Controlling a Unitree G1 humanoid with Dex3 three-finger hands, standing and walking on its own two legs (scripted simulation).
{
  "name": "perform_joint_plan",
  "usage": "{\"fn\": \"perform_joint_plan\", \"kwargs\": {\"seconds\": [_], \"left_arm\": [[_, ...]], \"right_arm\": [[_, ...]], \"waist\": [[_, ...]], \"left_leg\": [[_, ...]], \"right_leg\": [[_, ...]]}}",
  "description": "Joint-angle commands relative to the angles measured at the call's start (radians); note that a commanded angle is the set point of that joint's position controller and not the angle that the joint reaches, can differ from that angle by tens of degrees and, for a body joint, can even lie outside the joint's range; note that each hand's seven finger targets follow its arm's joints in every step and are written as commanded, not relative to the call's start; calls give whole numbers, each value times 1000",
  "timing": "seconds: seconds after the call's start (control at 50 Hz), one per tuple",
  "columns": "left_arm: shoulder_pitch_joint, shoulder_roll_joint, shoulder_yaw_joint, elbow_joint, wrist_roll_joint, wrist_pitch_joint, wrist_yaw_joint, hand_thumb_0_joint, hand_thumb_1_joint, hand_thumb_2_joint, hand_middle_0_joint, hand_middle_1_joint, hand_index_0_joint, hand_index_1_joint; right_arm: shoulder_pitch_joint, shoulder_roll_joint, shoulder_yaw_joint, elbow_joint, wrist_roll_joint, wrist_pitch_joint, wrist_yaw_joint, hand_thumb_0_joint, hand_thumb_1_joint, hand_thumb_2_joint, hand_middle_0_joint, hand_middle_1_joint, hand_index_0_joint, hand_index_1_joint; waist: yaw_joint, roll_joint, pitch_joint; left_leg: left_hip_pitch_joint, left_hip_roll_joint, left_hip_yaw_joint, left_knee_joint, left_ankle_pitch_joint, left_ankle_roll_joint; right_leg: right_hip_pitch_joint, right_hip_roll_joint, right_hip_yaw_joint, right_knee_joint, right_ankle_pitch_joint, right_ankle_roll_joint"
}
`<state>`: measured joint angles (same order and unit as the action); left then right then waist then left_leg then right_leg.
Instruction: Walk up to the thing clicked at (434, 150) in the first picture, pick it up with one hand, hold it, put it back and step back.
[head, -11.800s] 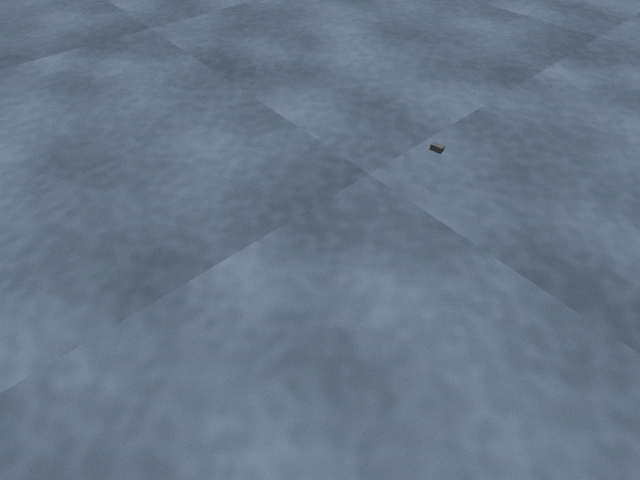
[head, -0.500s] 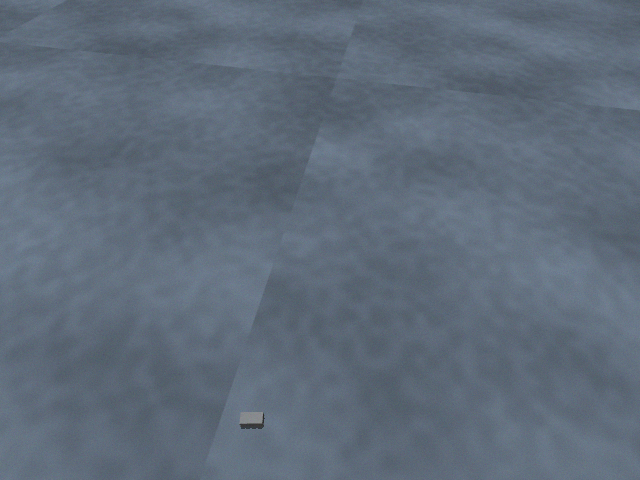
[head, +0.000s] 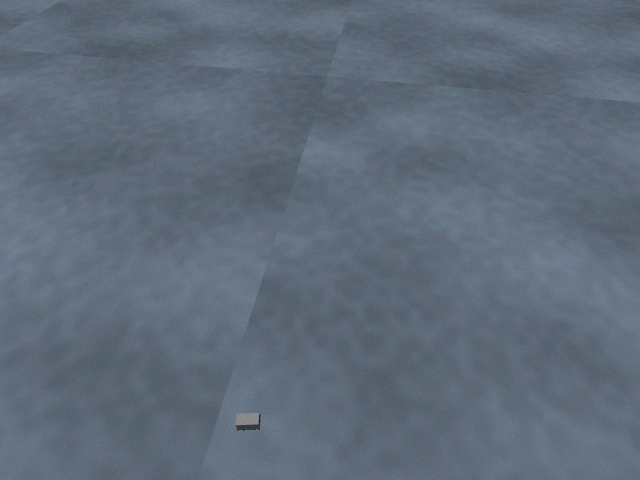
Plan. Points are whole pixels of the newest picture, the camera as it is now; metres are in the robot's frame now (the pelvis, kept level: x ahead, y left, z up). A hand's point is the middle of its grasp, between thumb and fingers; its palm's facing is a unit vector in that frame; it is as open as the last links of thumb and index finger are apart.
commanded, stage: walk up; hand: left
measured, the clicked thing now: (248, 420) +0.41 +0.23 -0.76
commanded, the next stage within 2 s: stand in 0.56 s
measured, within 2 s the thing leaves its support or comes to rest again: neither
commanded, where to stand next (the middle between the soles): +0.03 -0.02 m, yaw +1 degrees
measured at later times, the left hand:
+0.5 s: hand out of the picture +0.09 +0.25 -0.16, palm faces -0.04 -0.94 -0.33, open 7.3 cm
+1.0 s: hand out of the picture +0.09 +0.27 -0.15, palm faces -0.03 -0.94 -0.35, open 7.3 cm
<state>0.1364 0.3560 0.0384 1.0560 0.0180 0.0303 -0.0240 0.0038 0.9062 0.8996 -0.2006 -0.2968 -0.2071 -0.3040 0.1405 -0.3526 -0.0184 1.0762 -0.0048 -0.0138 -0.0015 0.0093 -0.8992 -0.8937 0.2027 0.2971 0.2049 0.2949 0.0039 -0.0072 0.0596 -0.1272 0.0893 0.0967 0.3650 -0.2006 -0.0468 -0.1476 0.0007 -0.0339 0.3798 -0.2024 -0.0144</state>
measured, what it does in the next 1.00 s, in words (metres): stands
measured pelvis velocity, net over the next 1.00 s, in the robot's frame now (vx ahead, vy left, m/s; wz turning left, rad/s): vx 0.02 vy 0.01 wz -0.01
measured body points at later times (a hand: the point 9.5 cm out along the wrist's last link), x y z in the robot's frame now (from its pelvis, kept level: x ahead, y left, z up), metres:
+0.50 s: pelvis +0.00 +0.00 +0.00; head +0.02 +0.01 +0.45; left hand +0.09 +0.30 -0.13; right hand +0.07 -0.31 -0.12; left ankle -0.01 +0.15 -0.75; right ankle +0.00 -0.11 -0.75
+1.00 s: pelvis +0.02 +0.01 +0.00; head +0.03 +0.01 +0.45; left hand +0.09 +0.32 -0.13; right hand +0.08 -0.28 -0.13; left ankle -0.01 +0.15 -0.75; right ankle +0.00 -0.11 -0.75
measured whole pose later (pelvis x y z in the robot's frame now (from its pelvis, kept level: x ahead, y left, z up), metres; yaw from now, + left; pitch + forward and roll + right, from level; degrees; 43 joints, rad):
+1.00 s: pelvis +0.02 +0.01 +0.00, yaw +0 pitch -1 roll +0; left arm 0.11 0.35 0.00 1.13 0.01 -0.01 0.00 0.00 0.91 0.90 -0.20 -0.30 -0.21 -0.30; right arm 0.12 -0.34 0.00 1.13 -0.01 -0.02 0.01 0.01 -0.90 -0.89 0.20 0.30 0.20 0.29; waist 0.00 0.01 0.04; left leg -0.08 0.07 0.11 0.29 -0.19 -0.03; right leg -0.09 -0.02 -0.02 0.30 -0.18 0.01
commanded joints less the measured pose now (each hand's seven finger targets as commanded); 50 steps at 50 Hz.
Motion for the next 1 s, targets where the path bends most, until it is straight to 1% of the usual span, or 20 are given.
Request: {"fn": "perform_joint_plan", "kwargs": {"seconds": [0.0, 0.06, 0.1, 0.14, 0.2, 0.24, 0.3, 0.36, 0.4, 0.46, 0.52, 0.54, 0.58, 0.64, 0.66, 0.7, 0.76, 0.88, 0.96, 0.98], "left_arm": [[-24, 216, 47, -72, -1, -26, 9, 0, 900, 900, -200, -300, -200, -300], [-32, 216, 45, -72, -4, -24, 8, 0, 900, 900, -200, -300, -200, -300], [-42, 222, 46, -73, -2, -23, 7, 0, 900, 900, -200, -300, -200, -300], [-24, 216, 44, -70, -3, -24, 8, 0, 900, 900, -200, -300, -200, -300], [-48, 228, 47, -74, 0, -25, 7, 0, 900, 900, -200, -300, -200, -300], [-42, 220, 43, -76, -4, -26, 8, 0, 900, 900, -200, -300, -200, -300], [-55, 228, 45, -79, 0, -28, 8, 0, 900, 900, -200, -300, -200, -300], [-43, 221, 42, -77, -2, -29, 8, 0, 900, 900, -200, -300, -200, -300], [-51, 226, 45, -79, -2, -28, 8, 0, 900, 900, -200, -300, -200, -300], [-39, 221, 41, -77, -5, -27, 7, 0, 900, 900, -200, -300, -200, -300], [-39, 226, 42, -73, -5, -24, 7, 0, 900, 900, -200, -300, -200, -300], [-55, 187, 16, -46, -7, -39, 12, 0, 900, 900, -200, -300, -200, -300], [-69, 215, 16, -38, -3, -53, 18, 0, 900, 900, -200, -300, -200, -300], [-68, 225, 14, -14, -5, -57, 23, 0, 900, 900, -200, -300, -200, -300], [-68, 221, 11, -11, -6, -59, 23, 0, 900, 900, -200, -300, -200, -300], [-56, 216, 8, -3, -7, -62, 23, 0, 900, 900, -200, -300, -200, -300], [-58, 218, 7, 5, -9, -67, 27, 0, 900, 900, -200, -300, -200, -300], [-56, 215, 3, 14, -9, -70, 33, 0, 900, 900, -200, -300, -200, -300], [-60, 204, 1, 20, -10, -67, 34, 0, 900, 900, -200, -300, -200, -300], [-55, 211, 1, 21, -9, -68, 35, 0, 900, 900, -200, -300, -200, -300]], "right_arm": [[-28, -231, -46, -70, -2, -22, -17, 0, -900, -900, 200, 300, 200, 300], [-35, -228, -44, -71, -2, -22, -17, 0, -900, -900, 200, 300, 200, 300], [-26, -234, -46, -69, -1, -23, -17, 0, -900, -900, 200, 300, 200, 300], [-38, -235, -46, -72, 0, -22, -17, 0, -900, -900, 200, 300, 200, 300], [-31, -232, -49, -74, -1, -19, -16, 0, -900, -900, 200, 300, 200, 300], [-35, -233, -48, -74, -1, -19, -15, 0, -900, -900, 200, 300, 200, 300], [-27, -231, -48, -76, -1, -18, -13, 0, -900, -900, 200, 300, 200, 300], [-35, -231, -47, -76, -2, -20, -12, 0, -900, -900, 200, 300, 200, 300], [-24, -235, -48, -74, -2, -21, -14, 0, -900, -900, 200, 300, 200, 300], [-35, -234, -47, -77, -1, -22, -14, 0, -900, -900, 200, 300, 200, 300], [-36, -242, -51, -77, -1, -22, -15, 0, -900, -900, 200, 300, 200, 300], [-58, -207, -31, -56, -9, -16, -10, 0, -900, -900, 200, 300, 200, 300], [-53, -189, -22, -48, -11, -13, -7, 0, -900, -900, 200, 300, 200, 300], [-43, -205, -22, -26, -11, -13, -3, 0, -900, -900, 200, 300, 200, 300], [-42, -207, -22, -23, -12, -14, -1, 0, -900, -900, 200, 300, 200, 300], [-43, -218, -25, -16, -13, -18, -2, 0, -900, -900, 200, 300, 200, 300], [-42, -211, -24, -11, -13, -22, -1, 0, -900, -900, 200, 300, 200, 300], [-45, -204, -22, -2, -11, -22, -3, 0, -900, -900, 200, 300, 200, 300], [-50, -206, -24, 2, -12, -20, -4, 0, -900, -900, 200, 300, 200, 300], [-59, -205, -26, 0, -10, -19, -5, 0, -900, -900, 200, 300, 200, 300]], "waist": [[3, 8, -87], [3, 17, -74], [-3, 14, -76], [4, 12, -88], [-6, -7, -70], [-2, 4, -73], [-9, -14, -82], [-4, 3, -90], [-8, 3, -96], [-1, 19, -96], [-2, 26, -95], [-6, 80, -135], [-14, 16, -88], [-11, -8, -46], [-12, -6, -59], [-8, 4, -77], [-9, 2, -82], [-10, 1, -102], [-8, 9, -93], [-6, 4, -101]], "left_leg": [[34, 86, -91, -49, 113, 79], [29, 83, -87, -60, 102, 72], [22, 87, -90, -58, 105, 76], [45, 89, -84, -51, 101, 80], [37, 79, -77, -45, 87, 72], [56, 76, -71, -45, 87, 71], [54, 74, -68, -39, 76, 72], [66, 82, -68, -50, 95, 72], [63, 86, -70, -50, 111, 73], [66, 91, -70, -53, 127, 74], [67, 94, -70, -54, 131, 77], [56, 90, -68, -71, 65, 68], [59, 78, -73, -86, 47, 60], [54, 79, -81, -102, 23, 57], [62, 84, -83, -105, 36, 58], [74, 86, -84, -103, 66, 61], [71, 86, -88, -109, 108, 54], [92, 88, -83, -103, 187, 58], [85, 88, -84, -106, 181, 58], [100, 91, -88, -105, 199, 57]], "right_leg": [[1, -115, 114, -53, 196, -33], [-9, -113, 120, -56, 186, -34], [1, -113, 120, -47, 199, -36], [-6, -113, 118, -53, 193, -35], [-17, -118, 130, -60, 191, -37], [-31, -119, 136, -68, 177, -39], [-24, -122, 144, -72, 172, -41], [-27, -115, 139, -67, 187, -36], [-14, -115, 137, -55, 198, -38], [-9, -111, 132, -45, 220, -35], [-11, -106, 126, -30, 227, -36], [39, -142, 142, -91, 182, -26], [8, -141, 151, -115, 172, -20], [-14, -140, 146, -136, 121, -14], [-8, -142, 143, -136, 123, -14], [12, -144, 141, -133, 173, -14], [28, -140, 123, -121, 214, -8], [48, -147, 113, -111, 297, -3], [51, -147, 108, -115, 273, 0], [49, -144, 102, -108, 280, 0]]}}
